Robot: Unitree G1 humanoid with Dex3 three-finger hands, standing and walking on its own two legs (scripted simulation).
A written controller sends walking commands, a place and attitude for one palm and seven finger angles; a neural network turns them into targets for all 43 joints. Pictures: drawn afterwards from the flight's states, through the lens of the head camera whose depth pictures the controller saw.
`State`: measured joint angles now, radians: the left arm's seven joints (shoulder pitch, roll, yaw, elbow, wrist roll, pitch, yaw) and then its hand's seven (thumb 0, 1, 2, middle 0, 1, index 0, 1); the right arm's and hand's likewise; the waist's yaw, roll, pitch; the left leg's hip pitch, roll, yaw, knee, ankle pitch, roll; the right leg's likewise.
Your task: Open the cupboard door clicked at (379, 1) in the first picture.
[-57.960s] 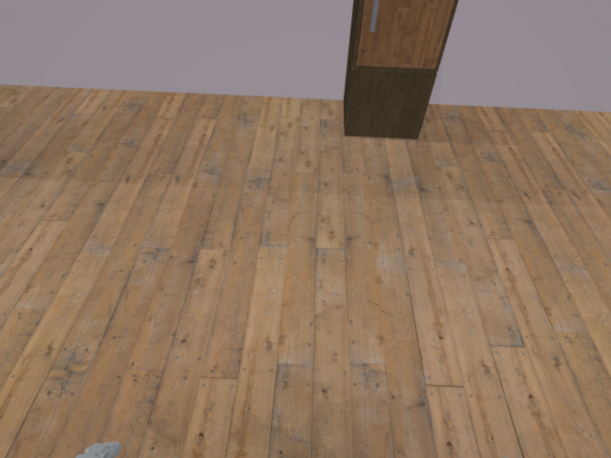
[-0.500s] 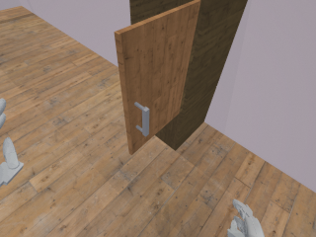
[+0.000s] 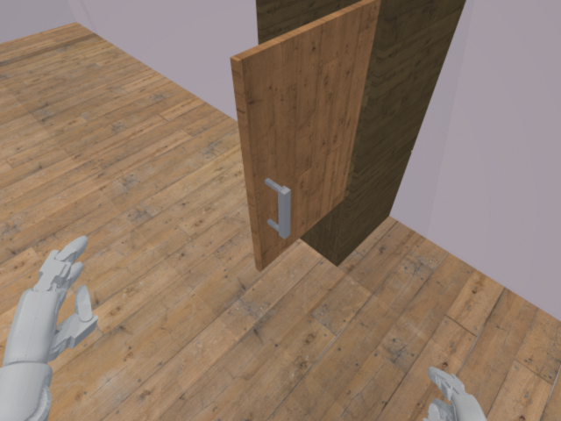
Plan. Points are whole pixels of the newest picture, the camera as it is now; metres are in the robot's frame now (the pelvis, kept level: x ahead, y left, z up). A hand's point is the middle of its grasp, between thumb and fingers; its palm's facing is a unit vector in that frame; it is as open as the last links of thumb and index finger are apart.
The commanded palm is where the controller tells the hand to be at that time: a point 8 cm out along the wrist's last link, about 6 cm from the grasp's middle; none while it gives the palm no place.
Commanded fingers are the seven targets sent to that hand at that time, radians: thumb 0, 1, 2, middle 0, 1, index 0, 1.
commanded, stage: let the arm hang, fingers relaxed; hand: left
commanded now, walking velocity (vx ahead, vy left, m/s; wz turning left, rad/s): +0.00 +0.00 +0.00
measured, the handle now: (277, 209) +0.56 +0.05 -0.09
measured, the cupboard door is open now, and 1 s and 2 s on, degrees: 91 91 91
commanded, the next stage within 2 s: look to check the result in 1.02 s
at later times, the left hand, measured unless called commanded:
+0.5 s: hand out of the picture -0.08 +0.17 -0.17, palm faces +0.03 -0.98 -0.20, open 7.3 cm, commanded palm none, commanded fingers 0.00 0.90 0.90 -0.20 -0.30 -0.20 -0.30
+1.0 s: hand out of the picture +0.00 +0.15 -0.17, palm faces +0.03 -0.98 -0.17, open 7.3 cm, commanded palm none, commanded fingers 0.00 0.90 0.90 -0.20 -0.30 -0.20 -0.30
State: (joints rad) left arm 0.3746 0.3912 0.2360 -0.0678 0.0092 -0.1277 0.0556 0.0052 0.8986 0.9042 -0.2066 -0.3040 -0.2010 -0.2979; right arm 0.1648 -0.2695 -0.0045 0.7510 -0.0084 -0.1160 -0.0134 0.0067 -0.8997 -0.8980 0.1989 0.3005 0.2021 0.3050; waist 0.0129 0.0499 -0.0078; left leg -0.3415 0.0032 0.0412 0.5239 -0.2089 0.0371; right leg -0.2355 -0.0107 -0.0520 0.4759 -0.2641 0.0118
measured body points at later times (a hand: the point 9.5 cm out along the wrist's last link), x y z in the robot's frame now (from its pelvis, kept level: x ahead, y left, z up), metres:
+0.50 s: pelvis -0.01 -0.01 +0.00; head +0.02 +0.00 +0.45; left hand -0.08 +0.22 -0.15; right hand -0.04 -0.23 -0.15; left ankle +0.04 +0.09 -0.74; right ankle -0.01 -0.13 -0.74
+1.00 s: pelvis +0.00 -0.01 +0.01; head +0.01 -0.01 +0.46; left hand +0.00 +0.20 -0.16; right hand -0.02 -0.23 -0.16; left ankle +0.04 +0.09 -0.74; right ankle -0.01 -0.13 -0.74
